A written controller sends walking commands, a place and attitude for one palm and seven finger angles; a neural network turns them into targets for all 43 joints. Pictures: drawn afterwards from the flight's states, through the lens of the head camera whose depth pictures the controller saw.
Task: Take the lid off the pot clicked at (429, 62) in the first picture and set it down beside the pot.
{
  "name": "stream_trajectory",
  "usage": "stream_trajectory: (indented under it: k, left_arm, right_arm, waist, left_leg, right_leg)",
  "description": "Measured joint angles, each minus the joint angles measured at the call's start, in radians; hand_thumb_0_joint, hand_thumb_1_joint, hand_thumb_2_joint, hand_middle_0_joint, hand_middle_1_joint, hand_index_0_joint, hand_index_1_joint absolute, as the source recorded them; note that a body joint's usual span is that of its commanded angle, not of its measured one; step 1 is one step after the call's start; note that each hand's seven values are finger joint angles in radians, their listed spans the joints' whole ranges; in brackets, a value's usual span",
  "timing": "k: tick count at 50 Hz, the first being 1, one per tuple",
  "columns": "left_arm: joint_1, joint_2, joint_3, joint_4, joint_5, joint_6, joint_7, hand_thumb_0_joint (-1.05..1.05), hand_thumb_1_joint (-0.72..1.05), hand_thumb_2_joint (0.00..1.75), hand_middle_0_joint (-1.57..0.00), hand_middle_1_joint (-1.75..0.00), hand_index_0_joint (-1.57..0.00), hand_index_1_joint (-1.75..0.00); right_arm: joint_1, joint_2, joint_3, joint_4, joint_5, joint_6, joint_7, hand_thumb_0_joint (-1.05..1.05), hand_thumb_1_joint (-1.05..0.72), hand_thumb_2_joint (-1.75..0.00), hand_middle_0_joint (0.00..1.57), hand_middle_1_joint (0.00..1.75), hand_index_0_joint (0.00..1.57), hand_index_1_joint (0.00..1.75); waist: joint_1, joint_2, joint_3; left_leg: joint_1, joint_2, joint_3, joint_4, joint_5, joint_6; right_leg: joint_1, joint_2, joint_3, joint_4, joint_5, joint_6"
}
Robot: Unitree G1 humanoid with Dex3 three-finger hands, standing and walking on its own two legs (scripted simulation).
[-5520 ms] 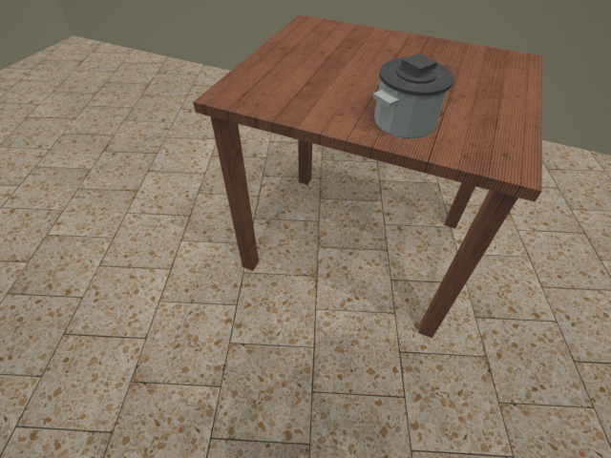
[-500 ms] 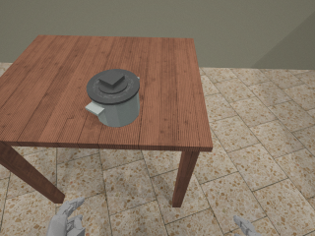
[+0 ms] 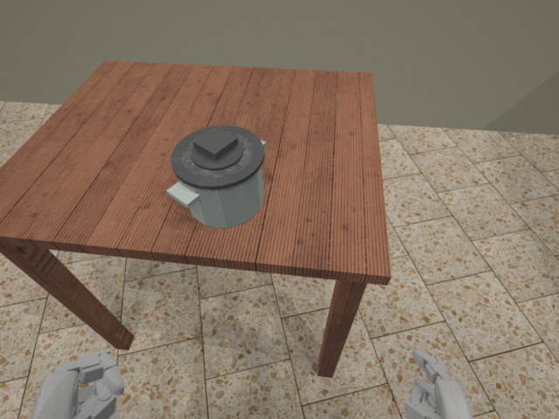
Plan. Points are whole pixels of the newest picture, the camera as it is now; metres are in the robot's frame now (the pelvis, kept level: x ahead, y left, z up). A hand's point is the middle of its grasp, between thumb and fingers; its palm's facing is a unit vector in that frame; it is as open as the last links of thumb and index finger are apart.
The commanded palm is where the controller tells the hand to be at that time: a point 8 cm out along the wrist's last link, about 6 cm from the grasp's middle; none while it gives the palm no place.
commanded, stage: raise the hand higher, near the body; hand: left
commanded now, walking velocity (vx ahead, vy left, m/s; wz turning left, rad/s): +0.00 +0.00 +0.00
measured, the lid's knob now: (215, 142) +0.50 +0.17 +0.12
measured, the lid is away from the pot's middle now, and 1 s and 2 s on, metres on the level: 0.00 0.00 0.00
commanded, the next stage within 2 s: reach forward and open the fingers in 0.78 s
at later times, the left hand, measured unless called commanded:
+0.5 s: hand (90, 365) +0.16 +0.24 +0.06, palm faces +0.26 -0.87 -0.42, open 3.1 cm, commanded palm +0.11 +0.28 +0.10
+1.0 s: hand (65, 341) +0.17 +0.26 +0.10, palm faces +0.18 -0.52 -0.84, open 3.0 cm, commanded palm +0.13 +0.28 +0.16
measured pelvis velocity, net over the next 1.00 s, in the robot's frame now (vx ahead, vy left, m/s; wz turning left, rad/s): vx -0.02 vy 0.02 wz -0.03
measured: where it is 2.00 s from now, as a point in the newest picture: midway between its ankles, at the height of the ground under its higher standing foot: outside the picture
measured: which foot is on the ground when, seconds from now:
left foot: down 0.00-1.00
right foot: down 0.00-1.00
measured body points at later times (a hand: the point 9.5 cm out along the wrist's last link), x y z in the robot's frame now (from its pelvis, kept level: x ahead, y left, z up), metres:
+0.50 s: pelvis +0.00 +0.01 +0.00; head +0.02 +0.00 +0.45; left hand +0.14 +0.29 +0.09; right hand +0.20 -0.21 -0.08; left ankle -0.03 +0.12 -0.74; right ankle -0.02 -0.11 -0.74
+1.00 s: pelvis -0.02 +0.02 +0.00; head -0.01 +0.00 +0.45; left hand +0.15 +0.28 +0.15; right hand +0.16 -0.20 -0.10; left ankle -0.03 +0.12 -0.74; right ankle -0.02 -0.11 -0.74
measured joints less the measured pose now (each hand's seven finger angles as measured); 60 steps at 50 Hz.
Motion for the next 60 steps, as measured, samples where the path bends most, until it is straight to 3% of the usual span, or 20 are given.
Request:
stream_trajectory:
  k: [22, 35, 45, 49, 51, 53, 56, 60]
  left_arm:
    - [0.050, 0.029, 0.037, -0.192, 0.011, -0.065, -0.019, 0.01, 0.89, 0.90, -1.30, -1.49, -1.30, -1.50]
    - [-0.018, 0.047, 0.069, -0.243, -0.003, -0.080, -0.016, 0.02, 0.89, 0.90, -1.30, -1.50, -1.30, -1.50]
    - [-0.057, 0.062, 0.099, -0.281, -0.009, -0.103, -0.010, 0.02, 0.89, 0.90, -1.30, -1.50, -1.30, -1.50]
    - [-0.086, 0.157, 0.030, -0.339, 0.378, 0.026, 0.034, 0.01, 0.87, 0.90, -1.29, -1.48, -1.29, -1.48]
    - [-0.078, 0.211, 0.001, -0.365, 0.533, 0.095, 0.037, 0.01, 0.85, 0.91, -1.29, -1.45, -1.29, -1.45]
    - [-0.091, 0.260, -0.022, -0.361, 0.652, 0.144, 0.025, 0.01, 0.81, 0.92, -1.27, -1.41, -1.27, -1.41]
    - [-0.147, 0.304, -0.047, -0.314, 0.745, 0.190, -0.034, 0.01, 0.75, 0.96, -1.25, -1.33, -1.25, -1.34]
    - [-0.234, 0.330, -0.068, -0.252, 0.762, 0.199, -0.147, 0.01, 0.64, 1.02, -1.22, -1.21, -1.22, -1.22]
  right_arm:
    - [-0.017, -0.018, -0.029, 0.009, -0.003, -0.036, -0.003, 0.01, -0.91, -0.90, 0.20, 0.30, 0.20, 0.30]
    - [-0.014, 0.000, 0.001, 0.005, -0.006, -0.035, 0.003, 0.01, -0.91, -0.90, 0.20, 0.30, 0.20, 0.30]
    - [0.006, -0.002, 0.006, 0.026, -0.008, -0.037, 0.010, 0.01, -0.91, -0.90, 0.20, 0.30, 0.20, 0.30]
    - [0.014, -0.042, 0.017, -0.016, -0.016, 0.037, 0.044, 0.01, -0.91, -0.90, 0.20, 0.30, 0.20, 0.30]
    - [-0.005, -0.062, 0.020, -0.029, -0.012, 0.091, 0.061, 0.01, -0.91, -0.90, 0.20, 0.30, 0.20, 0.30]
    - [-0.028, -0.076, 0.016, -0.027, -0.007, 0.136, 0.066, 0.01, -0.91, -0.90, 0.20, 0.30, 0.20, 0.30]
    - [-0.058, -0.087, 0.007, -0.010, 0.010, 0.174, 0.058, 0.01, -0.91, -0.90, 0.20, 0.30, 0.20, 0.30]
    - [-0.087, -0.092, 0.007, 0.010, 0.022, 0.179, 0.035, 0.01, -0.91, -0.90, 0.20, 0.30, 0.20, 0.30]
  waist:
    - [0.016, 0.007, -0.008]
    - [0.028, 0.004, 0.010]
    - [0.021, 0.008, 0.020]
    - [0.035, 0.019, -0.004]
    - [0.038, 0.036, -0.011]
    - [0.040, 0.054, -0.014]
    - [0.044, 0.077, -0.019]
    - [0.044, 0.095, -0.024]
  left_leg:
    - [0.046, -0.006, 0.026, -0.051, 0.012, 0.014]
    - [0.072, -0.007, 0.030, -0.063, 0.029, 0.020]
    - [0.088, -0.009, 0.037, -0.076, 0.043, 0.022]
    - [0.020, -0.016, 0.038, -0.027, 0.033, 0.021]
    - [-0.009, -0.014, 0.045, -0.001, 0.024, 0.021]
    - [-0.027, -0.013, 0.047, 0.015, 0.020, 0.022]
    - [-0.032, -0.013, 0.044, 0.016, 0.025, 0.021]
    - [-0.009, -0.014, 0.034, -0.008, 0.042, 0.018]
  right_leg:
    - [0.042, -0.005, 0.026, -0.060, 0.026, 0.016]
    - [0.077, -0.006, 0.030, -0.096, 0.057, 0.021]
    - [0.092, -0.007, 0.036, -0.110, 0.074, 0.023]
    - [0.009, -0.016, 0.037, -0.030, 0.047, 0.020]
    - [-0.024, -0.014, 0.044, 0.000, 0.038, 0.019]
    - [-0.043, -0.014, 0.046, 0.018, 0.034, 0.020]
    - [-0.049, -0.013, 0.043, 0.024, 0.036, 0.019]
    - [-0.026, -0.014, 0.034, 0.007, 0.044, 0.015]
